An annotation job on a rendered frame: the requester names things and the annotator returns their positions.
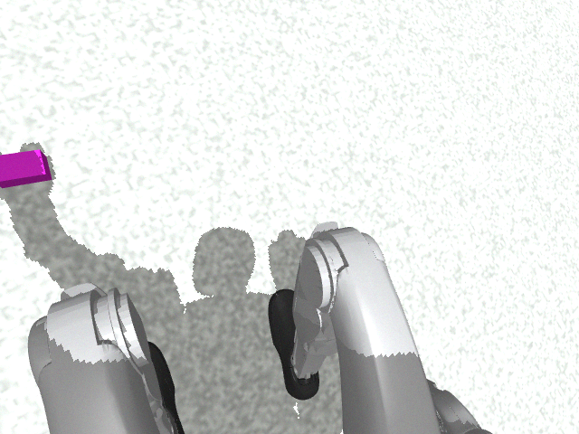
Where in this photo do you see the left robot foot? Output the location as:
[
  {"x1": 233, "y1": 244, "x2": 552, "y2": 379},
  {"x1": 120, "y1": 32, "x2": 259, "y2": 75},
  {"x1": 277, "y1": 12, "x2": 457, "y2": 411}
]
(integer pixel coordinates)
[{"x1": 148, "y1": 342, "x2": 185, "y2": 434}]

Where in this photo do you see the small box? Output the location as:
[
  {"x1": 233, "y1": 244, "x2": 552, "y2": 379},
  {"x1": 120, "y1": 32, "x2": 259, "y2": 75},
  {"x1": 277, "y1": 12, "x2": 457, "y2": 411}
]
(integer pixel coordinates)
[{"x1": 0, "y1": 149, "x2": 52, "y2": 188}]

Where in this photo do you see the right robot foot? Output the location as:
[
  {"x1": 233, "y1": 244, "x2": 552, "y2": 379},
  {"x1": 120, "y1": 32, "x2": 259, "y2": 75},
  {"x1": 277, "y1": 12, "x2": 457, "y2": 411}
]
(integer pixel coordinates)
[{"x1": 268, "y1": 289, "x2": 319, "y2": 401}]

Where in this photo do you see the right robot hand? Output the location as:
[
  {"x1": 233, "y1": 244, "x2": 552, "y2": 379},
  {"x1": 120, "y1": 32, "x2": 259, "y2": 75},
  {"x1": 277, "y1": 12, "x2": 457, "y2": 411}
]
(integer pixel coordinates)
[{"x1": 427, "y1": 379, "x2": 481, "y2": 434}]

